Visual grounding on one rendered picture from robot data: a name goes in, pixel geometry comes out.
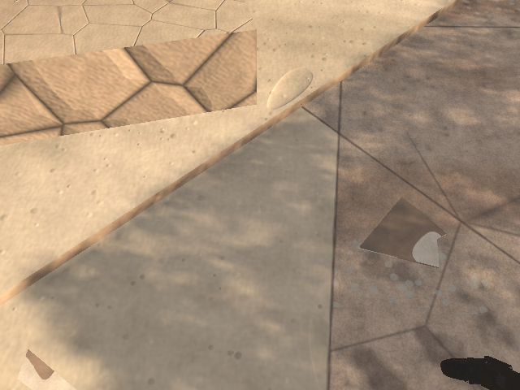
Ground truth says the robot right hand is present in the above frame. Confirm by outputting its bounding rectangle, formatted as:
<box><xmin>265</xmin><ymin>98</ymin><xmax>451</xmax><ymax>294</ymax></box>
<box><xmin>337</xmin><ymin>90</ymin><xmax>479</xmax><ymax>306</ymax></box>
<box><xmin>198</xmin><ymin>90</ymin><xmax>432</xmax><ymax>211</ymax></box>
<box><xmin>440</xmin><ymin>356</ymin><xmax>520</xmax><ymax>390</ymax></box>

